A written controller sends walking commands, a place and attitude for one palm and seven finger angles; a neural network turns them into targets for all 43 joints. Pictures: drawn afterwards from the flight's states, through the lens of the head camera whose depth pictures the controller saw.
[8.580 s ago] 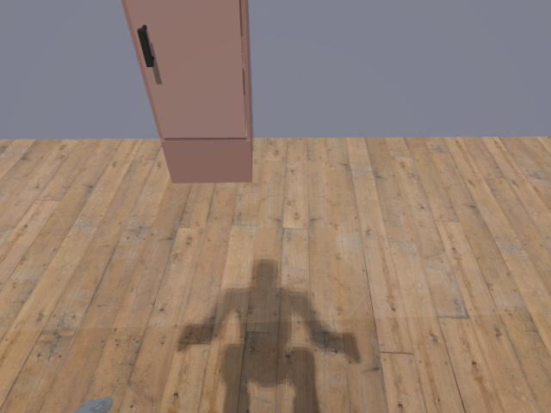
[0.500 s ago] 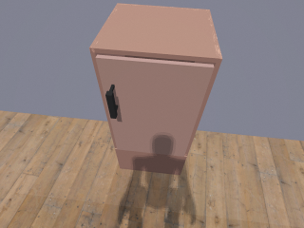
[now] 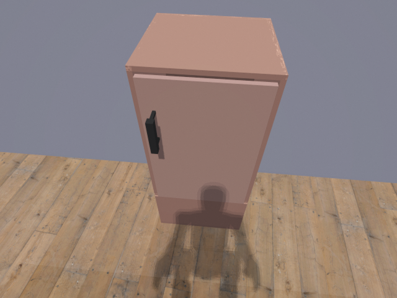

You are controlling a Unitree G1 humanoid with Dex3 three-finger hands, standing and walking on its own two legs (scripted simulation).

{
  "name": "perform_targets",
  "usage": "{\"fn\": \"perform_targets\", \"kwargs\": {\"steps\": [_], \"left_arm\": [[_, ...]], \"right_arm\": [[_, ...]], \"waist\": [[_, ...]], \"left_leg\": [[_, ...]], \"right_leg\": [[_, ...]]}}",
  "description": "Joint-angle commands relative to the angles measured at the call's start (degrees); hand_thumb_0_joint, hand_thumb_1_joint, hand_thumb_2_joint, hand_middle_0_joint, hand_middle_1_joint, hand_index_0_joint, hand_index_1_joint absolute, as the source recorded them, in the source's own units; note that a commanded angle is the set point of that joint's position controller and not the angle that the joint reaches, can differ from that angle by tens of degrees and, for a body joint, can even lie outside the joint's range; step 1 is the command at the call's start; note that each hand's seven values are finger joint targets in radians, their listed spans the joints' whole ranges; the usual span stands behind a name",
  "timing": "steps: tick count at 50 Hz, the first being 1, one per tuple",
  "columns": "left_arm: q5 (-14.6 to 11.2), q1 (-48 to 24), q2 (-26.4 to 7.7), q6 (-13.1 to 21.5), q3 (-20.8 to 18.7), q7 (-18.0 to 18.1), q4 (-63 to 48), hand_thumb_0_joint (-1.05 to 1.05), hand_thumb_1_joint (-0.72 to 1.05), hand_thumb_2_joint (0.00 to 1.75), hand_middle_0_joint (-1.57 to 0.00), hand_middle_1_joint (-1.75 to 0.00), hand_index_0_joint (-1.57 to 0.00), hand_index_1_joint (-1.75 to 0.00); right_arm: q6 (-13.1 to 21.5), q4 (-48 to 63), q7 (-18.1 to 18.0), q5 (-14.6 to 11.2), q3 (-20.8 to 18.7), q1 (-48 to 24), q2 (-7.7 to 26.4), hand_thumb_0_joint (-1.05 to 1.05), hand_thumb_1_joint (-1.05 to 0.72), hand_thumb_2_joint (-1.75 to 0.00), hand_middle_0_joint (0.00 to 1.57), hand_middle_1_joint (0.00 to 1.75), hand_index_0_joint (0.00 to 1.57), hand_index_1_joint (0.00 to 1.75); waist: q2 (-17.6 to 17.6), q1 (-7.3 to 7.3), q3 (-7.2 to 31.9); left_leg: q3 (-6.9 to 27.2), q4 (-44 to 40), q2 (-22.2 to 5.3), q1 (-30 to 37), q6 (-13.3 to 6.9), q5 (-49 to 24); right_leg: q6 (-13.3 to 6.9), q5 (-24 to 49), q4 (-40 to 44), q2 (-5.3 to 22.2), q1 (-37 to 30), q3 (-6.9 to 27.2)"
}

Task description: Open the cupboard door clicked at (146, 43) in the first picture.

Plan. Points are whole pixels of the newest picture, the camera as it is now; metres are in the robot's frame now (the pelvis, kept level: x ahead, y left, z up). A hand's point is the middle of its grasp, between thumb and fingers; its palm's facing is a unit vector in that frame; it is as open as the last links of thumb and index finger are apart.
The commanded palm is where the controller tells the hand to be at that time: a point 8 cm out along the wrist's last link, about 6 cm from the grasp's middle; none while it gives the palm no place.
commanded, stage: come to a stop and stand still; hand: left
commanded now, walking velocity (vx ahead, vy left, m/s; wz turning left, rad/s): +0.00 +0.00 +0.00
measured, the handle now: (154, 132) +0.57 +0.17 -0.03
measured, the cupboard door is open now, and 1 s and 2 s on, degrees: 0 0 0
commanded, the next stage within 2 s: look again from close up in 0.28 s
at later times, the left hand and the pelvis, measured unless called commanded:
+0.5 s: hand out of the picture -0.01 +0.17 -0.17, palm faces +0.00 -0.98 -0.18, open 7.4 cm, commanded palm none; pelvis +0.00 +0.00 +0.01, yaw +0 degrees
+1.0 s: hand out of the picture +0.05 +0.17 -0.16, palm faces +0.07 -0.98 -0.21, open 7.4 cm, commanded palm +0.12 +0.23 -0.07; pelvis +0.02 -0.01 +0.00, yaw +0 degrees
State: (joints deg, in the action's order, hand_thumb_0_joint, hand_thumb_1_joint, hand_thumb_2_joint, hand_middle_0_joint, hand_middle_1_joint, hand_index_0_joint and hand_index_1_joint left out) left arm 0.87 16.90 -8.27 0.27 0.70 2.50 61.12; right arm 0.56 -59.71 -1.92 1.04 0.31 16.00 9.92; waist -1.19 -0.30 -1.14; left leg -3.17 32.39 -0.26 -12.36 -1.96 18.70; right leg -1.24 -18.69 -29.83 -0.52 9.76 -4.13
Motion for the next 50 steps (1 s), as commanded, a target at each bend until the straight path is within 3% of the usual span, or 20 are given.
{"fn": "perform_targets", "kwargs": {"steps": [1,5,8,23,34,40,47,48,49,50], "left_arm": [[0.2,2.27,-5.76,0.62,-1.0,-0.21,-2.25,0.0,0.9,0.9,-0.2,-0.3,-0.2,-0.3],[0.1,2.09,-6.1,0.36,-1.1,-0.46,-2.3,0.0,0.9,0.9,-0.2,-0.3,-0.2,-0.3],[0.15,2.47,-6.35,0.34,-1.11,-0.56,-2.34,0.0,0.9,0.9,-0.2,-0.3,-0.2,-0.3],[-0.1,3.44,-6.33,1.14,-1.06,-0.28,0.29,0.0,0.9,0.9,-0.2,-0.3,-0.2,-0.3],[-0.04,3.0,-6.8,1.16,-1.2,-0.2,0.88,0.0,0.9,0.9,-0.2,-0.3,-0.2,-0.3],[-0.06,2.38,-7.82,1.3,-1.47,-0.28,0.49,0.0,0.9,0.9,-0.2,-0.3,-0.2,-0.3],[-0.03,1.44,-8.87,1.38,-1.76,-0.32,-0.05,0.0,0.9,0.9,-0.2,-0.3,-0.2,-0.3],[0.4,7.21,-7.81,2.38,-1.74,2.23,1.63,0.0,0.9,0.9,-0.2,-0.3,-0.2,-0.3],[-10.73,-34.96,-22.93,14.53,-10.8,1.41,-85.41,0.0,0.88,0.89,-0.2,-0.32,-0.2,-0.32],[-6.09,-8.25,-18.56,11.36,-10.33,2.68,-67.75,0.0,0.85,0.88,-0.2,-0.33,-0.2,-0.33]], "right_arm": [[0.76,2.54,0.33,-0.16,-0.43,1.91,4.57,0.0,-0.9,-0.9,0.2,0.3,0.2,0.3],[0.92,1.97,0.36,-0.02,-0.41,2.89,5.55,0.0,-0.9,-0.9,0.2,0.3,0.2,0.3],[1.2,1.5,0.35,-0.06,-0.36,3.08,5.83,0.0,-0.9,-0.9,0.2,0.3,0.2,0.3],[1.94,-2.27,-0.2,-0.51,-0.07,4.43,4.21,0.0,-0.9,-0.9,0.2,0.3,0.2,0.3],[1.71,-3.13,-0.46,-0.45,-0.3,2.58,4.48,0.0,-0.9,-0.9,0.2,0.3,0.2,0.3],[1.85,-2.85,-0.56,-0.43,-0.47,1.67,5.43,0.0,-0.9,-0.9,0.2,0.3,0.2,0.3],[1.74,-2.75,-0.6,-0.41,-0.68,0.42,6.26,0.0,-0.9,-0.9,0.2,0.3,0.2,0.3],[1.62,1.3,-0.07,-1.11,-1.09,-4.07,6.35,0.0,-0.9,-0.9,0.2,0.3,0.2,0.3],[10.52,19.25,-2.0,-3.47,-2.83,-0.14,15.72,0.0,-0.9,-0.9,0.2,0.3,0.2,0.3],[15.93,16.36,-3.99,-2.28,-0.74,-4.42,10.66,0.0,-0.9,-0.9,0.2,0.3,0.2,0.3]], "waist": [[0.3,0.64,-8.3],[0.77,0.5,-6.45],[0.34,0.96,-5.16],[1.33,0.55,-1.26],[0.71,0.62,-2.39],[0.95,0.69,0.37],[1.34,0.7,0.42],[5.11,2.58,-0.51],[-5.76,-4.54,27.57],[-18.47,0.34,25.88]], "left_leg": [[8.43,-12.24,-5.99,-6.14,-1.87,-2.51],[9.4,-14.97,-5.94,-5.64,-2.04,2.79],[9.93,-15.95,-6.29,-5.64,-2.3,2.82],[6.16,-10.61,-5.34,0.74,-1.52,-15.28],[5.59,-9.82,-5.36,1.5,-1.07,-16.98],[5.52,-8.97,-5.5,3.03,-0.93,-20.74],[5.44,-8.81,-5.6,3.34,-0.77,-21.57],[2.88,4.39,-5.39,-0.9,1.15,-23.97],[2.89,-4.52,-0.02,13.32,-0.45,-34.03],[3.04,-7.4,-1.91,22.72,-1.19,-45.86]], "right_leg": [[-1.66,0.09,6.47,4.53,3.89,5.53],[-1.46,-1.87,6.0,4.52,3.36,5.39],[-1.32,-0.6,5.25,4.78,2.3,4.83],[-1.38,11.68,5.55,6.75,0.64,6.08],[-1.52,14.96,5.93,7.21,0.66,6.2],[-1.55,19.17,5.48,7.51,-1.32,5.98],[-1.68,21.64,5.65,7.76,-2.01,5.98],[1.74,47.69,6.86,10.59,-1.14,10.29],[-0.98,45.5,0.61,5.71,-4.88,4.9],[-1.63,29.02,-4.64,1.02,-0.09,2.65]]}}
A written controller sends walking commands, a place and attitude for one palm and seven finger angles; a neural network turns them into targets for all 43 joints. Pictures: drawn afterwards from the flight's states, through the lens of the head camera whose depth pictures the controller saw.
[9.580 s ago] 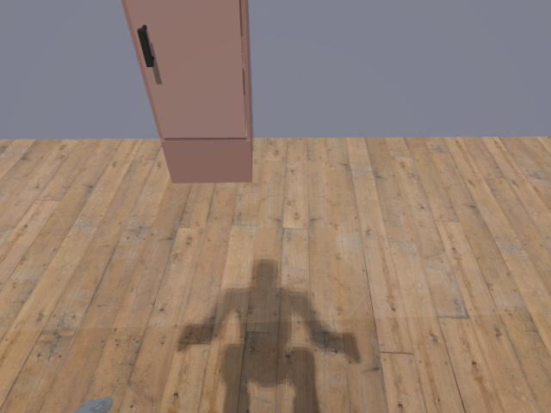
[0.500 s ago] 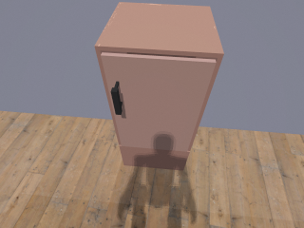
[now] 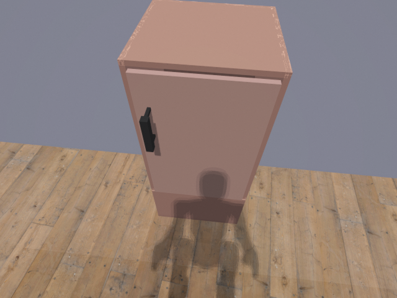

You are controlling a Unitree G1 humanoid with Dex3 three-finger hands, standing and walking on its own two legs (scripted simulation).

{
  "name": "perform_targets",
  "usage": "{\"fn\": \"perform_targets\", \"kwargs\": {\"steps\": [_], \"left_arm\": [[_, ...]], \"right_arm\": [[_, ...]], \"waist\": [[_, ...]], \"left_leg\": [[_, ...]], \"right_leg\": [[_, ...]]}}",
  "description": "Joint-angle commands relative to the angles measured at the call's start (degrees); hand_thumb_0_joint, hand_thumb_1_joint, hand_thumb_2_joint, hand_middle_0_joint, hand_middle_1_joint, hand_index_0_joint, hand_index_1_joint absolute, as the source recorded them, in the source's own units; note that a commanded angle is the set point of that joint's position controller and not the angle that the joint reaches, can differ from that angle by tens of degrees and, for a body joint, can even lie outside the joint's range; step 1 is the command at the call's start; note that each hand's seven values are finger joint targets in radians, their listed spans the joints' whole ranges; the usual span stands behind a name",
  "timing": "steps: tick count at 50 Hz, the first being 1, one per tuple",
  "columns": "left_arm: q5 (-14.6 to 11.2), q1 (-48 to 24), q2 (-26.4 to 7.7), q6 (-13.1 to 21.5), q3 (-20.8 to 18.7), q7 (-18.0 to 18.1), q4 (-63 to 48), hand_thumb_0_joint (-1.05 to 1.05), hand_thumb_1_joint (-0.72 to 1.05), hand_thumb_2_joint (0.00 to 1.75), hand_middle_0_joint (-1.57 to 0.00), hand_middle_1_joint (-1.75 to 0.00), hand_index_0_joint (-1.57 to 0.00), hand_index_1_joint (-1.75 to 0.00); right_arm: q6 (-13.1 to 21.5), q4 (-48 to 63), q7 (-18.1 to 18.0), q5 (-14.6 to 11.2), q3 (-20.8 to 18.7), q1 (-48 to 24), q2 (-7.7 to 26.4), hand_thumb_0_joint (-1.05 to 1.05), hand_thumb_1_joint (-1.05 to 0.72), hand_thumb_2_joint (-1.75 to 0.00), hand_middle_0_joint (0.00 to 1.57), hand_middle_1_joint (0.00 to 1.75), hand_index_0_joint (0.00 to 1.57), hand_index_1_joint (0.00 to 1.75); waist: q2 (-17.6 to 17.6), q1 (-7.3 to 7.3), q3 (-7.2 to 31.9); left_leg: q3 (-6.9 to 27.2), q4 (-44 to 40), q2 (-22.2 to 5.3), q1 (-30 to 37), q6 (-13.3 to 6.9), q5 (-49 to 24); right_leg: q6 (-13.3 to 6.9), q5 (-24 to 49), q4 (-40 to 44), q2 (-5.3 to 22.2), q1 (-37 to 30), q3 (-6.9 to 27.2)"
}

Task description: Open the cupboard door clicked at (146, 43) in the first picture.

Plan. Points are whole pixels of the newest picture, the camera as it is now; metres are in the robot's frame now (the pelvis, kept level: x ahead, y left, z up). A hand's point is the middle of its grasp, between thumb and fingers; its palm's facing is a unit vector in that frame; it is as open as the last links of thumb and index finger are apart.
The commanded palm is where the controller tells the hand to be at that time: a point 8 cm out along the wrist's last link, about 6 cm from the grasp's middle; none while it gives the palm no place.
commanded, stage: raise the hand with hooked fingers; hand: left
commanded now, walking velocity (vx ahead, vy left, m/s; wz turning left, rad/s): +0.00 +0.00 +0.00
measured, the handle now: (149, 129) +0.55 +0.18 -0.04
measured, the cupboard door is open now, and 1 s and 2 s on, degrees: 0 0 0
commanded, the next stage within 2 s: none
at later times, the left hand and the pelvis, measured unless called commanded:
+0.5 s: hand out of the picture +0.11 +0.20 -0.06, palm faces +0.09 -1.00 -0.02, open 9.3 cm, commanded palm +0.12 +0.25 -0.05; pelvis -0.08 -0.03 -0.10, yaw +1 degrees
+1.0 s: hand (83, 275) +0.17 +0.24 -0.06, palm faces -0.06 -1.00 -0.05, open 12.3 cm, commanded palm +0.15 +0.30 -0.04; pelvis -0.08 +0.02 -0.08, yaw +0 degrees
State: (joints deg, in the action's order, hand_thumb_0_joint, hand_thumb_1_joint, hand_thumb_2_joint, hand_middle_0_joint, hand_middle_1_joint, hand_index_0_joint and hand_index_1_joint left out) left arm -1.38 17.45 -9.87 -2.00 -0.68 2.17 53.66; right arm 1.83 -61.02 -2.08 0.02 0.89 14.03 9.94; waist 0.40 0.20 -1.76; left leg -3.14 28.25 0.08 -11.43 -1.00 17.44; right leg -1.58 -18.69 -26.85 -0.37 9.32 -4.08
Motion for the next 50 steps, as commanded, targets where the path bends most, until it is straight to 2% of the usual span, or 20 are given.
{"fn": "perform_targets", "kwargs": {"steps": [1,2,3,4,7,9,12,14,16,18,20,23,26,28,31,33,36,39,44,50], "left_arm": [[-5.67,-6.82,-11.97,11.16,-6.97,5.63,-56.22,0.0,0.83,0.87,-0.21,-0.34,-0.21,-0.34],[-6.91,8.63,3.19,6.38,1.24,4.46,-44.01,0.0,0.81,0.86,-0.21,-0.36,-0.21,-0.36],[-8.23,-2.55,0.49,8.07,-1.43,3.07,-52.51,0.0,0.78,0.85,-0.21,-0.37,-0.21,-0.37],[-7.56,-2.65,-4.25,10.46,-6.25,1.25,-51.55,0.0,0.76,0.84,-0.21,-0.39,-0.21,-0.39],[-8.85,15.81,-1.48,19.13,-10.0,-6.11,-35.9,0.0,0.69,0.81,-0.22,-0.43,-0.22,-0.43],[-11.56,20.34,-1.23,26.84,-11.5,-13.24,-35.98,0.0,0.64,0.79,-0.22,-0.47,-0.22,-0.47],[-14.27,15.78,-6.38,35.42,-15.07,-24.46,-35.68,0.0,0.57,0.76,-0.22,-0.51,-0.22,-0.51],[-15.87,10.29,-11.29,37.97,-19.32,-28.94,-38.15,0.0,0.53,0.74,-0.23,-0.54,-0.23,-0.54],[-18.18,1.59,-14.69,38.13,-21.84,-29.52,-44.96,0.0,0.48,0.72,-0.23,-0.57,-0.23,-0.57],[-19.73,-6.61,-14.1,40.49,-21.0,-28.39,-53.49,0.0,0.43,0.7,-0.23,-0.6,-0.23,-0.6],[-20.2,-12.14,-14.54,43.41,-20.06,-26.31,-62.56,0.0,0.39,0.68,-0.24,-0.63,-0.24,-0.63],[-18.98,-13.52,-12.3,43.59,-13.89,-25.97,-65.65,0.0,0.32,0.65,-0.24,-0.68,-0.24,-0.68],[-18.24,-12.62,-14.94,37.84,-13.38,-28.23,-57.85,0.0,0.25,0.62,-0.25,-0.72,-0.25,-0.72],[-17.3,-10.27,-16.08,31.74,-14.08,-29.26,-53.16,0.0,0.2,0.6,-0.25,-0.75,-0.25,-0.75],[-18.97,-4.77,-18.45,22.03,-19.4,-29.26,-48.57,0.0,0.13,0.57,-0.25,-0.8,-0.25,-0.8],[-20.43,-3.67,-18.92,19.83,-22.71,-27.24,-52.33,0.0,0.08,0.55,-0.26,-0.82,-0.26,-0.82],[-21.28,-2.4,-17.58,22.49,-25.55,-22.58,-53.39,0.0,0.01,0.52,-0.26,-0.87,-0.26,-0.87],[-19.03,-5.59,-15.22,28.07,-22.48,-20.2,-53.74,0.0,-0.06,0.49,-0.27,-0.92,-0.27,-0.92],[-16.79,-10.89,-14.97,31.77,-16.95,-24.63,-50.7,0.0,-0.17,0.44,-0.28,-0.99,-0.28,-0.99],[-19.19,-12.05,-21.11,29.69,-22.66,-26.95,-56.12,0.0,-0.31,0.38,-0.29,-1.08,-0.29,-1.08]], "right_arm": [[15.38,13.89,-3.99,-1.37,-2.65,-2.35,10.32,0.0,-0.9,-0.9,0.2,0.3,0.2,0.3],[14.72,13.66,-3.13,-2.37,-2.93,-0.26,7.85,0.0,-0.9,-0.9,0.2,0.3,0.2,0.3],[14.89,18.67,-2.43,-2.1,-4.17,-2.62,10.63,0.0,-0.9,-0.9,0.2,0.3,0.2,0.3],[14.8,19.8,-2.23,-1.22,-5.69,-1.99,11.98,0.0,-0.9,-0.9,0.2,0.3,0.2,0.3],[13.79,24.73,-1.26,-0.15,-5.98,-3.47,11.17,0.0,-0.9,-0.9,0.2,0.3,0.2,0.3],[13.71,28.14,-0.32,-0.17,-6.73,-6.47,11.32,0.0,-0.9,-0.9,0.2,0.3,0.2,0.3],[14.09,32.76,1.39,-0.93,-6.7,-7.76,12.07,0.0,-0.9,-0.9,0.2,0.3,0.2,0.3],[14.14,35.48,1.27,-1.59,-6.69,-8.0,12.15,0.0,-0.9,-0.9,0.2,0.3,0.2,0.3],[13.77,37.95,0.42,-1.67,-6.53,-7.9,12.12,0.0,-0.9,-0.9,0.2,0.3,0.2,0.3],[13.94,39.72,-0.34,-1.78,-6.18,-7.79,10.7,0.0,-0.9,-0.9,0.2,0.3,0.2,0.3],[14.42,38.57,-1.31,-1.32,-5.67,-6.03,10.09,0.0,-0.9,-0.9,0.2,0.3,0.2,0.3],[15.3,36.4,-2.51,-1.21,-4.78,-4.51,10.8,0.0,-0.9,-0.9,0.2,0.3,0.2,0.3],[15.65,35.1,-3.3,-2.01,-3.94,-3.97,12.33,0.0,-0.9,-0.9,0.2,0.3,0.2,0.3],[15.25,35.29,-3.51,-2.75,-3.65,-4.02,12.45,0.0,-0.9,-0.9,0.2,0.3,0.2,0.3],[14.04,37.77,-3.49,-3.21,-3.47,-5.04,12.23,0.0,-0.9,-0.9,0.2,0.3,0.2,0.3],[13.36,39.12,-3.15,-3.07,-3.42,-5.33,11.28,0.0,-0.9,-0.9,0.2,0.3,0.2,0.3],[13.35,38.42,-2.55,-2.32,-3.51,-5.47,9.95,0.0,-0.9,-0.9,0.2,0.3,0.2,0.3],[13.95,36.92,-1.64,-1.72,-3.69,-3.71,10.33,0.0,-0.9,-0.9,0.2,0.3,0.2,0.3],[15.11,36.24,-1.72,-2.05,-3.94,-0.9,13.06,0.0,-0.9,-0.9,0.2,0.3,0.2,0.3],[15.71,36.79,-2.54,-2.48,-3.93,0.08,14.07,0.0,-0.9,-0.9,0.2,0.3,0.2,0.3]], "waist": [[-17.52,-0.95,22.0],[-9.87,-3.15,12.47],[-3.85,-3.04,5.34],[0.07,-3.85,6.2],[14.5,0.55,4.79],[18.79,2.85,8.62],[6.02,3.28,14.1],[2.91,2.91,18.35],[1.27,2.27,20.64],[-2.91,0.86,21.36],[-8.12,-0.76,24.63],[-7.51,-3.84,22.48],[-7.5,-4.62,18.14],[-5.87,-3.75,17.34],[-2.48,0.27,20.27],[-1.37,1.76,23.67],[0.61,2.7,22.37],[-1.38,0.25,18.99],[-2.69,-2.73,18.77],[-7.25,-0.25,25.83]], "left_leg": [[5.01,-2.15,-3.79,16.28,0.66,-45.16],[5.8,-1.8,-4.61,12.4,0.05,-42.14],[7.43,0.51,-4.45,5.29,0.06,-38.5],[6.32,4.0,-3.22,2.28,0.04,-32.25],[4.37,11.37,0.02,-14.22,0.52,-20.39],[2.88,15.8,1.01,-22.81,1.29,-14.13],[1.62,21.99,2.46,-28.37,2.12,-9.81],[0.85,26.23,2.62,-32.42,1.57,-6.3],[1.02,29.79,2.45,-36.08,0.93,-1.66],[1.34,32.22,1.33,-37.22,0.15,4.35],[2.2,34.66,0.1,-34.3,-0.72,2.84],[3.73,35.41,-0.96,-34.56,-1.42,4.28],[4.85,35.29,-1.14,-38.04,-1.56,6.06],[4.89,32.86,-0.91,-38.44,-1.53,7.31],[5.28,29.15,-0.28,-36.92,-1.33,5.37],[4.95,27.68,0.03,-35.15,-1.14,2.55],[5.47,26.72,-0.38,-35.09,-0.66,0.18],[5.65,26.07,-0.57,-34.72,-0.54,2.14],[6.29,25.9,-0.59,-33.37,-0.95,7.75],[8.28,22.73,-1.1,-23.88,-0.13,-0.28]], "right_leg": [[-0.6,11.52,-7.32,1.12,5.7,0.04],[0.13,8.48,-6.54,0.99,11.18,-0.92],[0.38,11.13,-5.4,1.62,12.76,-1.33],[0.42,13.2,-4.32,1.2,14.87,-1.58],[1.23,24.89,-11.4,1.36,16.94,-1.92],[2.07,26.43,-17.19,1.61,17.79,0.0],[1.26,23.62,-22.51,3.08,19.09,4.76],[1.26,17.13,-23.96,3.57,20.54,8.13],[1.78,7.18,-23.74,3.71,22.91,11.96],[1.61,-9.68,-21.66,3.24,27.7,13.92],[0.91,-10.08,-23.2,2.02,30.46,13.16],[0.17,-12.3,-24.3,0.51,35.25,11.21],[0.46,-14.21,-23.1,0.1,36.65,11.11],[0.8,-16.31,-21.0,0.56,35.02,10.73],[0.88,-15.46,-19.72,0.62,28.99,9.32],[1.26,-12.04,-19.9,1.05,25.34,8.09],[0.9,-8.22,-21.74,0.2,25.82,5.96],[0.64,-9.36,-23.68,-0.35,31.64,3.74],[0.39,-12.49,-24.77,-0.53,37.29,2.86],[-0.39,-4.0,-26.02,-1.07,33.82,0.56]]}}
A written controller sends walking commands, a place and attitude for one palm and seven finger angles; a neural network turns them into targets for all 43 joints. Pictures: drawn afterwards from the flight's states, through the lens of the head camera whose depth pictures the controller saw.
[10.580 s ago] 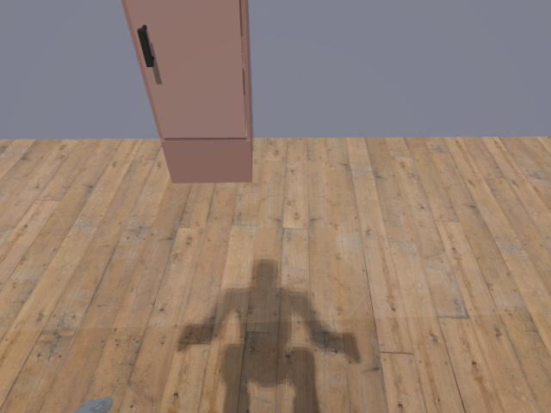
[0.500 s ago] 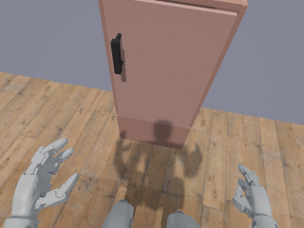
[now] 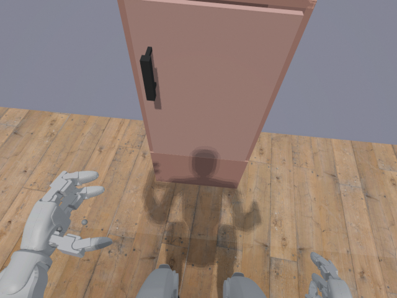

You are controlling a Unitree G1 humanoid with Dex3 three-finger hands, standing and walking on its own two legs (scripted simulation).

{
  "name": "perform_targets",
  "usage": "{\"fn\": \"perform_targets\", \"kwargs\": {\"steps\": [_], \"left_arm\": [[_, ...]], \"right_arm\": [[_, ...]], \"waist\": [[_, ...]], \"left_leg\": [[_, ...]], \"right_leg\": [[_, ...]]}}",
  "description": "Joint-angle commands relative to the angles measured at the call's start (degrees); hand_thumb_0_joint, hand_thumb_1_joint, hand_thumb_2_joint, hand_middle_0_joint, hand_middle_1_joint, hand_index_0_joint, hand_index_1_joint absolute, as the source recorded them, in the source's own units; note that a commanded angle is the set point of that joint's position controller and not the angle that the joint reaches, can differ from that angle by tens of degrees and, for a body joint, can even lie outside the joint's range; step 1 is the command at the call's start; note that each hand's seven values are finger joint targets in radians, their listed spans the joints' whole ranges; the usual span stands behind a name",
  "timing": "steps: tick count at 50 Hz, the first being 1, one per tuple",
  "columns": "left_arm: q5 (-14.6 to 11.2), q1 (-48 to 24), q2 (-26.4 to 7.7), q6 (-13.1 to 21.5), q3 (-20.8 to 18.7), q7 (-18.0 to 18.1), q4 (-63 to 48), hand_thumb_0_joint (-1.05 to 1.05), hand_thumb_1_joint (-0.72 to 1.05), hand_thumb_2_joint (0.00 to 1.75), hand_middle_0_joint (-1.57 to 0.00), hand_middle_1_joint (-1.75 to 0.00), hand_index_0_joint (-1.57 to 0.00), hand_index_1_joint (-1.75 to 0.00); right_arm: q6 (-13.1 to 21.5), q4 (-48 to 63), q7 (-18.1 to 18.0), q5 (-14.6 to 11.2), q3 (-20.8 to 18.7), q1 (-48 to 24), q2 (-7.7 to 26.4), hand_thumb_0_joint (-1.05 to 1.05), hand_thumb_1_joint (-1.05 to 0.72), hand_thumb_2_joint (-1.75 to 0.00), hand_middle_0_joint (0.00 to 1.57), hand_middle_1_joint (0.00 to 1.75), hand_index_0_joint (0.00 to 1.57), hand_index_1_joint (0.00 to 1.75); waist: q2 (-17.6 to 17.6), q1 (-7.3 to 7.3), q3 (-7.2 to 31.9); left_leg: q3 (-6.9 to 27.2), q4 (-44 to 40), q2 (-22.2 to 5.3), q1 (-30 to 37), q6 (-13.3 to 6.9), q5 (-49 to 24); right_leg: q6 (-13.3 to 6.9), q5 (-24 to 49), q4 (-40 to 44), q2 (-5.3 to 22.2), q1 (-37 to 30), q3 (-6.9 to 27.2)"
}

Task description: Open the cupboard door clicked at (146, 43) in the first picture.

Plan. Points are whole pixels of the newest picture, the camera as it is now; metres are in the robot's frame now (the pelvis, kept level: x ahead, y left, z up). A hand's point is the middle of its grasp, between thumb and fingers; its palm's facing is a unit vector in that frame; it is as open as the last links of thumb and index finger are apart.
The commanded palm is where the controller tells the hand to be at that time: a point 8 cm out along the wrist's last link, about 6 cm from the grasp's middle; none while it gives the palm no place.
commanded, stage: raise the hand with hooked fingers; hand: left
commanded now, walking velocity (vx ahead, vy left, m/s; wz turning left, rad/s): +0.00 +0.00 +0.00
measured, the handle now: (150, 74) +0.63 +0.16 +0.05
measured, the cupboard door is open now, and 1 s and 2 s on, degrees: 0 0 0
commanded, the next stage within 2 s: move the hooked fingers beside the handle in 1.06 s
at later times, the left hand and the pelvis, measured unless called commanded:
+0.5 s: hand (55, 185) +0.30 +0.27 +0.07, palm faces -0.01 -1.00 -0.07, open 13.9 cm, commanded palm +0.27 +0.33 +0.07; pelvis +0.02 +0.01 +0.02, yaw +0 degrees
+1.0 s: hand (69, 184) +0.30 +0.25 +0.07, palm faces -0.03 -1.00 -0.06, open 14.0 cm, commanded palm +0.28 +0.30 +0.07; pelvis +0.02 -0.02 +0.02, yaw +0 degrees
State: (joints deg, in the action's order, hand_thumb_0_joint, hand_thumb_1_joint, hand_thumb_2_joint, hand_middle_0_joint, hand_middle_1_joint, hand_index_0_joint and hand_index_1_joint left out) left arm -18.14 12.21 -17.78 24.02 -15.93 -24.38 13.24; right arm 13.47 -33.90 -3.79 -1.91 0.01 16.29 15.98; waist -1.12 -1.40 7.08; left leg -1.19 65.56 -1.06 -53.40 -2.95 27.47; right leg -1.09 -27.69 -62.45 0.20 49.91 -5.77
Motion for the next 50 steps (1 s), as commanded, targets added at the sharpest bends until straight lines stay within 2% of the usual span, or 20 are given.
{"fn": "perform_targets", "kwargs": {"steps": [1,3,5,9,11,15,17,19,21,23,27,28,31,32,36,41,42,45,47,50], "left_arm": [[-2.71,-6.91,-14.53,3.26,-9.12,0.26,-15.78,0.0,-0.34,0.37,-0.29,-1.1,-0.29,-1.1],[-2.65,-6.26,-13.0,2.63,-8.8,1.74,-15.39,0.0,-0.38,0.35,-0.29,-1.12,-0.29,-1.12],[-2.51,-5.95,-12.0,1.92,-8.68,2.88,-13.87,0.0,-0.43,0.33,-0.29,-1.15,-0.29,-1.15],[-1.11,-7.9,-10.8,-0.49,-6.15,1.57,-8.98,0.0,-0.5,0.3,-0.3,-1.2,-0.3,-1.2],[-1.04,-10.36,-11.65,-1.63,-5.9,-0.16,-7.25,0.0,-0.5,0.3,-0.3,-1.2,-0.3,-1.2],[-1.83,-15.34,-15.38,-1.47,-8.86,-2.38,-8.68,0.0,-0.5,0.3,-0.3,-1.2,-0.3,-1.2],[-2.44,-17.58,-17.29,-0.68,-10.74,-2.97,-8.71,0.0,-0.5,0.3,-0.3,-1.2,-0.3,-1.2],[-2.9,-18.57,-17.95,0.22,-11.64,-3.28,-8.17,0.0,-0.5,0.3,-0.3,-1.2,-0.3,-1.2],[-3.13,-19.15,-19.7,0.51,-13.16,-3.66,-6.57,0.0,-0.5,0.3,-0.3,-1.2,-0.3,-1.2],[-3.19,-18.68,-19.55,0.12,-13.23,-4.39,-4.36,0.0,-0.5,0.3,-0.3,-1.2,-0.3,-1.2],[-3.98,-19.7,-20.38,-2.2,-13.9,-6.92,1.78,0.0,-0.5,0.3,-0.3,-1.2,-0.3,-1.2],[-4.1,-21.0,-21.11,-2.54,-14.18,-7.44,2.41,0.0,-0.5,0.3,-0.3,-1.2,-0.3,-1.2],[-4.8,-20.23,-18.73,-2.69,-12.13,-8.68,2.35,0.0,-0.5,0.3,-0.3,-1.2,-0.3,-1.2],[-4.81,-19.54,-19.58,-2.43,-12.95,-8.63,2.04,0.0,-0.5,0.3,-0.3,-1.2,-0.3,-1.2],[-4.81,-19.82,-21.33,-0.64,-14.68,-7.23,1.63,0.0,-0.5,0.3,-0.3,-1.2,-0.3,-1.2],[-4.42,-21.15,-22.56,1.44,-15.94,-5.72,0.8,0.0,-0.5,0.3,-0.3,-1.2,-0.3,-1.2],[-4.23,-20.95,-21.32,1.56,-14.94,-5.76,1.05,0.0,-0.5,0.3,-0.3,-1.2,-0.3,-1.2],[-3.84,-20.72,-21.36,1.67,-14.22,-5.93,0.0,0.0,-0.5,0.3,-0.3,-1.2,-0.3,-1.2],[-3.99,-20.79,-21.65,1.62,-14.19,-6.34,-0.45,0.0,-0.5,0.3,-0.3,-1.2,-0.3,-1.2],[-4.69,-20.07,-20.62,1.14,-14.02,-6.65,1.93,0.0,-0.5,0.3,-0.3,-1.2,-0.3,-1.2]], "right_arm": [[3.98,9.42,-0.79,-0.35,-2.98,-2.1,8.1,0.0,-0.9,-0.9,0.2,0.3,0.2,0.3],[3.44,9.47,-0.48,-0.19,-2.77,-2.49,7.7,0.0,-0.9,-0.9,0.2,0.3,0.2,0.3],[2.86,9.49,-0.16,-0.01,-2.81,-2.57,7.65,0.0,-0.9,-0.9,0.2,0.3,0.2,0.3],[1.57,10.04,0.23,-0.13,-2.71,-1.79,8.32,0.0,-0.9,-0.9,0.2,0.3,0.2,0.3],[1.25,10.44,0.16,-0.24,-2.43,-1.32,8.69,0.0,-0.9,-0.9,0.2,0.3,0.2,0.3],[1.14,10.7,-0.28,-0.27,-2.51,-1.21,8.94,0.0,-0.9,-0.9,0.2,0.3,0.2,0.3],[1.08,10.34,-0.39,-0.03,-2.29,-0.81,8.95,0.0,-0.9,-0.9,0.2,0.3,0.2,0.3],[1.14,9.84,-0.46,0.01,-2.18,-1.13,8.8,0.0,-0.9,-0.9,0.2,0.3,0.2,0.3],[1.18,9.4,-0.43,0.24,-2.08,-0.69,9.01,0.0,-0.9,-0.9,0.2,0.3,0.2,0.3],[0.88,9.18,-0.27,0.08,-2.13,-0.46,8.98,0.0,-0.9,-0.9,0.2,0.3,0.2,0.3],[0.14,8.96,-0.44,-0.35,-2.09,0.05,9.43,0.0,-0.9,-0.9,0.2,0.3,0.2,0.3],[-0.02,9.08,-0.49,-0.44,-2.09,0.0,9.6,0.0,-0.9,-0.9,0.2,0.3,0.2,0.3],[0.32,9.87,-0.26,-0.53,-2.21,-0.08,9.38,0.0,-0.9,-0.9,0.2,0.3,0.2,0.3],[0.31,9.79,-0.05,-0.49,-2.31,0.2,9.4,0.0,-0.9,-0.9,0.2,0.3,0.2,0.3],[0.25,9.92,0.22,-0.2,-2.38,0.19,9.37,0.0,-0.9,-0.9,0.2,0.3,0.2,0.3],[-0.03,9.86,0.17,-0.13,-2.23,0.08,8.96,0.0,-0.9,-0.9,0.2,0.3,0.2,0.3],[-0.12,9.8,0.09,-0.33,-2.2,-0.04,8.69,0.0,-0.9,-0.9,0.2,0.3,0.2,0.3],[0.0,9.94,-0.06,-0.5,-2.13,-0.35,8.56,0.0,-0.9,-0.9,0.2,0.3,0.2,0.3],[0.01,9.73,-0.16,-0.53,-2.08,-0.22,8.54,0.0,-0.9,-0.9,0.2,0.3,0.2,0.3],[-0.08,9.62,-0.37,-0.78,-1.97,-0.6,8.47,0.0,-0.9,-0.9,0.2,0.3,0.2,0.3]], "waist": [[-6.09,1.79,16.66],[-7.6,1.83,14.7],[-6.91,1.44,13.04],[-5.82,-0.05,10.5],[-5.94,-0.36,10.26],[-5.27,-0.11,14.95],[-6.4,0.17,16.31],[-8.04,0.47,16.18],[-8.41,0.86,16.52],[-8.24,0.65,16.44],[-4.62,0.13,15.43],[-4.41,0.26,15.31],[-5.32,0.43,15.08],[-5.48,0.71,16.25],[-2.59,0.52,14.04],[-5.04,0.61,14.45],[-5.47,0.35,14.44],[-7.29,0.46,14.97],[-6.65,0.18,15.92],[-3.57,-0.2,13.38]], "left_leg": [[6.88,-14.81,-0.04,18.54,2.17,-12.22],[7.31,-15.79,-0.37,19.84,2.97,-13.81],[7.52,-16.14,-0.49,19.77,3.34,-14.28],[7.32,-16.17,-0.6,19.01,3.46,-14.35],[7.38,-16.17,-0.45,18.81,3.4,-14.4],[7.34,-15.57,-0.46,21.89,3.34,-18.17],[7.53,-15.34,-0.57,23.6,3.77,-20.65],[7.67,-15.44,-0.68,24.56,4.1,-21.68],[7.95,-15.19,-0.71,24.89,4.43,-24.28],[7.56,-15.26,-0.86,25.29,4.35,-25.27],[5.8,-14.94,-0.2,21.22,2.73,-22.44],[5.76,-15.22,-0.06,20.48,2.65,-20.92],[5.5,-15.27,0.12,20.88,2.29,-21.24],[5.24,-15.29,0.15,21.16,2.21,-20.78],[4.65,-14.95,0.46,17.55,1.6,-17.1],[3.82,-14.73,0.62,16.72,1.36,-15.71],[3.58,-14.91,0.64,17.08,1.34,-15.19],[3.52,-15.16,0.66,17.97,1.25,-15.3],[3.45,-14.65,0.59,18.25,1.1,-16.25],[3.19,-14.52,0.69,15.75,0.97,-13.64]], "right_leg": [[-1.16,6.1,9.09,-1.97,-6.78,1.75],[-1.04,6.7,8.94,-1.88,-5.92,0.88],[-0.86,7.25,9.23,-1.87,-5.62,0.39],[-0.65,7.71,10.21,-1.99,-4.77,0.21],[-0.91,7.94,10.51,-2.2,-5.16,0.37],[-0.85,9.87,10.99,-2.19,-7.01,0.73],[-1.03,10.56,10.72,-2.43,-6.9,0.83],[-1.13,10.54,10.69,-2.34,-6.63,0.79],[-1.36,11.46,10.4,-2.38,-6.92,0.8],[-1.07,12.05,10.92,-2.27,-7.0,0.87],[-0.85,14.1,12.13,-2.24,-9.93,1.49],[-0.84,13.37,12.25,-2.16,-10.28,1.51],[-1.14,13.66,12.7,-2.2,-10.62,1.79],[-1.01,13.57,12.83,-2.14,-10.96,1.99],[-0.99,12.09,13.15,-2.19,-11.78,2.79],[-0.87,11.39,13.07,-1.92,-12.84,3.86],[-0.69,11.05,13.32,-1.81,-12.7,3.97],[-0.67,11.32,13.69,-1.59,-13.25,4.24],[-0.59,12.73,13.65,-1.71,-13.85,4.56],[-0.22,10.68,14.76,-1.48,-13.93,5.11]]}}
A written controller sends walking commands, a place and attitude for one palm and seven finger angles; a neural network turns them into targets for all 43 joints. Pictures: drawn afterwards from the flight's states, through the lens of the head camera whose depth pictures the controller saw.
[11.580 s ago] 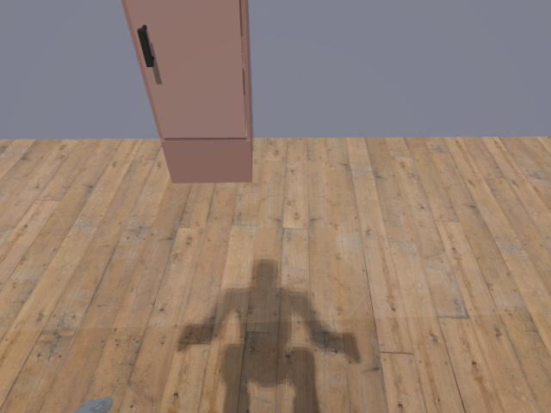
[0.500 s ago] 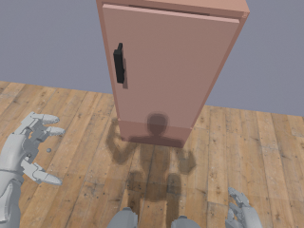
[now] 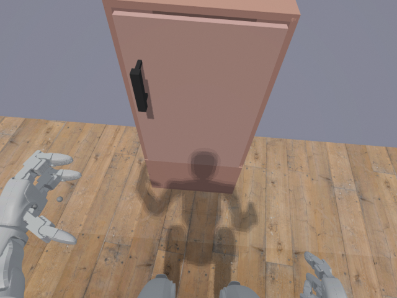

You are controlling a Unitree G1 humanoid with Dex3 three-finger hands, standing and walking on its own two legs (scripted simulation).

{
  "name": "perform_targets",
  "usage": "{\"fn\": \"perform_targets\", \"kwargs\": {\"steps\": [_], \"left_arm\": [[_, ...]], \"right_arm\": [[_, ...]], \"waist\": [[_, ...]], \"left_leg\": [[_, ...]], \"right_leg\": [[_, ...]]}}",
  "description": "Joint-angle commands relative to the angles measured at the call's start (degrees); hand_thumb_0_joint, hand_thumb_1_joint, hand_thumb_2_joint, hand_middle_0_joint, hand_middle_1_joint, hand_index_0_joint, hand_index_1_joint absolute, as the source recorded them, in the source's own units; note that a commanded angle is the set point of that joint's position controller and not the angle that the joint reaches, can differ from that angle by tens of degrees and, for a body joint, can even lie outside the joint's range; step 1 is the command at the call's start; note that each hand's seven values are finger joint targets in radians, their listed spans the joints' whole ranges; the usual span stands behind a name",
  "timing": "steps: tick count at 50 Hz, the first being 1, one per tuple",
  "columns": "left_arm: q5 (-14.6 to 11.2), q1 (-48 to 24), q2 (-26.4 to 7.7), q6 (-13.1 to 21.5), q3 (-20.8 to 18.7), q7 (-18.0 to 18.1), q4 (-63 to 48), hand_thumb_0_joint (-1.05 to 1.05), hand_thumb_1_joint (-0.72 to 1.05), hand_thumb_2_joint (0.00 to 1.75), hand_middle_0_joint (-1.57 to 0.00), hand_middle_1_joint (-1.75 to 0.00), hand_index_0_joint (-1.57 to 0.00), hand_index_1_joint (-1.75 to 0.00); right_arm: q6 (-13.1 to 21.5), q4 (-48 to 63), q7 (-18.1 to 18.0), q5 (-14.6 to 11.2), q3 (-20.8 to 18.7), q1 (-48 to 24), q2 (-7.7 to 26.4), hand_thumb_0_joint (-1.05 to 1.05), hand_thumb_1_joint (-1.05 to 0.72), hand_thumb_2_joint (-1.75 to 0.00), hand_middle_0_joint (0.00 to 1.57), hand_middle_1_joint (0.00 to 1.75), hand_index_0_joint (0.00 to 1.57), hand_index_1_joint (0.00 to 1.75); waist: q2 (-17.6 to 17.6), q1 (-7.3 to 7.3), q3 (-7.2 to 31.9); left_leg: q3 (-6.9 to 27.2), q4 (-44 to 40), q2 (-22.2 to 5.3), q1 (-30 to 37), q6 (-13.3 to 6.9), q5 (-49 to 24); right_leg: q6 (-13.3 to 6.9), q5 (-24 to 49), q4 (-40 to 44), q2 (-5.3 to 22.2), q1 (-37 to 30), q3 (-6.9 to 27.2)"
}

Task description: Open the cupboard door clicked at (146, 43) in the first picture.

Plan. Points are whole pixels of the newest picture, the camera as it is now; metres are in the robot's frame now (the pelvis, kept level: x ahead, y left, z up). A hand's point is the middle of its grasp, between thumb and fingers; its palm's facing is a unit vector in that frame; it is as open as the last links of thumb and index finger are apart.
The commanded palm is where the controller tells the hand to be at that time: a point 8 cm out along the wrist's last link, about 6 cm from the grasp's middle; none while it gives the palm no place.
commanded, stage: raise the hand with hooked fingers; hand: left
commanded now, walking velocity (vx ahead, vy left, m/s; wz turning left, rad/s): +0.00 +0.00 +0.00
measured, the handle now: (141, 86) +0.61 +0.18 +0.03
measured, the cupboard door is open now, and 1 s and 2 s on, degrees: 0 0 0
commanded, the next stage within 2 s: move the hooked fingers beside the handle in 0.06 s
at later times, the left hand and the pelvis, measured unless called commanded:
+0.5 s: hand (79, 168) +0.35 +0.25 +0.04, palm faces -0.08 -1.00 -0.02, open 14.0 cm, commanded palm +0.33 +0.31 +0.04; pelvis +0.00 +0.00 -0.01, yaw +0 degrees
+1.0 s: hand (93, 136) +0.44 +0.25 +0.03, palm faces -0.04 -1.00 -0.01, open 14.0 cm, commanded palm +0.42 +0.30 +0.04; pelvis +0.01 +0.02 -0.01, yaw -2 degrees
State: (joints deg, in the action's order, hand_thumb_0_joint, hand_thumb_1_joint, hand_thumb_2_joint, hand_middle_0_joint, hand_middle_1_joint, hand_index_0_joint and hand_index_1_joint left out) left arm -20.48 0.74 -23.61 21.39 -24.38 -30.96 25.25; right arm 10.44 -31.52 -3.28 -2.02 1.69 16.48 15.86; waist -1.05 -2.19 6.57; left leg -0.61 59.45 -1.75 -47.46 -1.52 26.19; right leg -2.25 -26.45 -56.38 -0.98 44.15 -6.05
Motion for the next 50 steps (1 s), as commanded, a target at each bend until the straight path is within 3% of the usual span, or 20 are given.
{"fn": "perform_targets", "kwargs": {"steps": [1,5,8,12,15,19,20,24,28,30,33,37,43,44,45,46,48,50], "left_arm": [[-2.8,-9.13,-15.0,3.39,-5.84,-0.46,-8.47,0.0,-0.5,0.3,-0.3,-1.2,-0.3,-1.2],[-2.72,-10.17,-14.08,2.58,-5.02,-1.09,-6.18,0.0,-0.5,0.3,-0.3,-1.2,-0.3,-1.2],[-2.31,-11.05,-14.41,3.06,-4.63,-1.64,-7.82,0.0,-0.5,0.3,-0.3,-1.2,-0.3,-1.2],[-1.29,-22.23,-16.44,4.11,-4.55,-0.96,-6.42,0.0,-0.5,0.3,-0.3,-1.2,-0.3,-1.2],[-0.58,-27.36,-15.9,4.73,-3.36,-0.58,-4.15,0.0,-0.5,0.3,-0.3,-1.2,-0.3,-1.2],[0.66,-28.36,-17.57,3.21,-3.57,-0.68,-2.12,0.0,-0.5,0.3,-0.3,-1.2,-0.3,-1.2],[0.87,-27.08,-16.69,2.43,-3.0,-0.5,-1.76,0.0,-0.5,0.3,-0.3,-1.2,-0.3,-1.2],[1.26,-25.52,-18.77,0.34,-5.49,1.03,0.36,0.0,-0.5,0.3,-0.3,-1.2,-0.3,-1.2],[1.9,-29.35,-18.99,0.2,-6.17,2.98,5.03,0.0,-0.5,0.3,-0.3,-1.2,-0.3,-1.2],[2.84,-33.88,-17.59,1.15,-4.18,3.58,5.61,0.0,-0.5,0.3,-0.3,-1.2,-0.3,-1.2],[3.79,-37.47,-17.32,3.17,-2.88,3.36,4.76,0.0,-0.5,0.3,-0.3,-1.2,-0.3,-1.2],[4.56,-42.29,-17.16,3.97,-1.65,3.21,6.12,0.0,-0.5,0.3,-0.3,-1.2,-0.3,-1.2],[6.03,-45.25,-20.71,3.28,-4.56,5.26,11.75,0.0,-0.5,0.3,-0.3,-1.2,-0.3,-1.2],[6.22,-46.82,-20.03,3.33,-3.84,5.72,11.76,0.0,-0.5,0.3,-0.3,-1.2,-0.3,-1.2],[6.93,-47.8,-20.62,3.35,-4.06,6.24,13.7,0.0,-0.5,0.3,-0.3,-1.2,-0.3,-1.2],[6.97,-50.21,-19.65,3.76,-2.91,6.33,13.51,0.0,-0.5,0.3,-0.3,-1.2,-0.3,-1.2],[7.84,-51.17,-21.56,4.15,-4.11,6.77,15.2,0.0,-0.5,0.3,-0.3,-1.2,-0.3,-1.2],[8.17,-54.22,-20.15,4.62,-2.41,6.73,16.52,0.0,-0.5,0.3,-0.3,-1.2,-0.3,-1.2]], "right_arm": [[2.9,7.25,-0.97,-0.49,-3.41,-0.7,8.81,0.0,-0.9,-0.9,0.2,0.3,0.2,0.3],[2.8,7.31,-1.13,-0.8,-3.39,-0.84,8.85,0.0,-0.9,-0.9,0.2,0.3,0.2,0.3],[2.93,7.54,-1.07,-0.75,-3.44,-0.9,8.76,0.0,-0.9,-0.9,0.2,0.3,0.2,0.3],[2.97,5.79,-1.74,-0.53,-3.05,-0.5,8.89,0.0,-0.9,-0.9,0.2,0.3,0.2,0.3],[3.25,4.86,-2.26,-0.65,-3.02,-0.32,8.93,0.0,-0.9,-0.9,0.2,0.3,0.2,0.3],[2.81,4.53,-2.19,-0.62,-3.27,0.79,9.28,0.0,-0.9,-0.9,0.2,0.3,0.2,0.3],[2.59,4.9,-1.96,-0.68,-3.39,0.92,9.1,0.0,-0.9,-0.9,0.2,0.3,0.2,0.3],[1.12,5.28,-1.21,-0.57,-3.52,1.89,9.28,0.0,-0.9,-0.9,0.2,0.3,0.2,0.3],[-0.41,4.93,-0.85,-0.37,-3.58,2.89,9.55,0.0,-0.9,-0.9,0.2,0.3,0.2,0.3],[-0.83,4.56,-0.66,-0.22,-3.62,3.25,9.47,0.0,-0.9,-0.9,0.2,0.3,0.2,0.3],[-1.35,3.87,-0.51,0.01,-3.96,4.5,9.54,0.0,-0.9,-0.9,0.2,0.3,0.2,0.3],[-2.32,2.24,-0.4,0.18,-4.27,5.98,9.9,0.0,-0.9,-0.9,0.2,0.3,0.2,0.3],[-4.39,1.45,-0.33,0.41,-4.22,7.24,10.25,0.0,-0.9,-0.9,0.2,0.3,0.2,0.3],[-4.69,1.57,-0.16,0.5,-4.04,7.02,10.02,0.0,-0.9,-0.9,0.2,0.3,0.2,0.3],[-5.09,1.24,-0.1,0.57,-4.06,7.49,10.13,0.0,-0.9,-0.9,0.2,0.3,0.2,0.3],[-5.32,1.13,-0.05,0.64,-3.96,7.68,10.02,0.0,-0.9,-0.9,0.2,0.3,0.2,0.3],[-6.07,0.96,0.05,0.8,-4.12,8.43,10.36,0.0,-0.9,-0.9,0.2,0.3,0.2,0.3],[-6.67,0.63,0.32,0.9,-4.01,8.74,10.22,0.0,-0.9,-0.9,0.2,0.3,0.2,0.3]], "waist": [[-2.69,0.5,12.54],[-1.59,0.33,12.27],[-3.33,0.63,14.3],[-3.41,-1.33,13.49],[-5.54,-1.61,13.63],[-6.44,-0.35,19.68],[-6.89,-0.08,20.44],[-4.97,0.76,21.28],[-0.89,-0.57,17.58],[-3.34,-1.49,17.19],[-6.04,-1.78,21.22],[-7.64,-2.57,23.65],[-6.02,-2.11,23.46],[-7.51,-2.29,23.21],[-6.36,-2.62,22.11],[-7.36,-3.13,22.49],[-6.74,-3.09,23.66],[-7.31,-3.8,23.67]], "left_leg": [[2.56,-7.83,1.47,8.17,-0.53,-11.71],[2.32,-7.42,1.56,6.64,-0.55,-10.16],[2.26,-7.01,1.55,8.06,-0.67,-11.96],[2.7,-5.44,1.12,6.76,-0.64,-10.29],[3.13,-5.63,1.01,7.66,-0.56,-8.72],[3.54,-6.07,0.99,10.86,-0.43,-13.48],[3.28,-6.32,1.03,11.76,-0.4,-14.57],[3.0,-6.47,0.92,10.77,-0.28,-18.73],[2.57,-6.13,0.82,6.69,-0.34,-16.03],[2.6,-5.96,0.77,7.29,-0.32,-14.7],[3.23,-5.42,0.5,11.82,-0.07,-18.94],[4.33,-4.88,-0.1,15.69,0.3,-22.35],[4.81,-5.08,-0.17,14.57,0.45,-23.0],[4.6,-5.11,-0.07,14.39,0.49,-22.14],[5.0,-5.22,-0.31,14.26,0.56,-21.92],[4.98,-4.7,-0.34,14.83,0.43,-23.04],[5.07,-4.36,-0.51,14.95,0.57,-23.92],[5.23,-4.11,-0.57,15.41,0.6,-23.35]], "right_leg": [[0.8,8.75,8.84,-0.4,-8.1,6.02],[1.19,7.08,9.33,0.12,-8.23,6.85],[0.99,9.19,8.51,0.03,-8.65,6.92],[0.99,7.24,7.36,-0.27,-5.32,7.2],[0.77,5.2,6.93,-0.13,-2.98,6.5],[0.58,10.4,5.59,-0.1,-5.05,5.67],[0.67,11.54,5.65,-0.07,-5.27,5.42],[0.84,16.19,5.16,-0.15,-7.52,5.04],[1.23,14.91,5.29,-0.4,-6.36,4.99],[1.12,13.16,5.03,-0.33,-3.87,4.86],[0.72,15.14,4.09,-0.54,-2.84,4.62],[0.66,15.51,3.67,-0.67,0.07,4.15],[0.64,15.56,3.4,-0.69,0.08,3.77],[0.67,15.01,3.46,-0.61,0.56,3.78],[0.59,14.44,3.4,-0.7,1.41,3.41],[0.51,14.87,3.07,-0.89,2.31,3.51],[0.63,15.48,2.84,-0.93,2.1,3.62],[0.61,14.81,2.85,-0.95,3.34,3.48]]}}
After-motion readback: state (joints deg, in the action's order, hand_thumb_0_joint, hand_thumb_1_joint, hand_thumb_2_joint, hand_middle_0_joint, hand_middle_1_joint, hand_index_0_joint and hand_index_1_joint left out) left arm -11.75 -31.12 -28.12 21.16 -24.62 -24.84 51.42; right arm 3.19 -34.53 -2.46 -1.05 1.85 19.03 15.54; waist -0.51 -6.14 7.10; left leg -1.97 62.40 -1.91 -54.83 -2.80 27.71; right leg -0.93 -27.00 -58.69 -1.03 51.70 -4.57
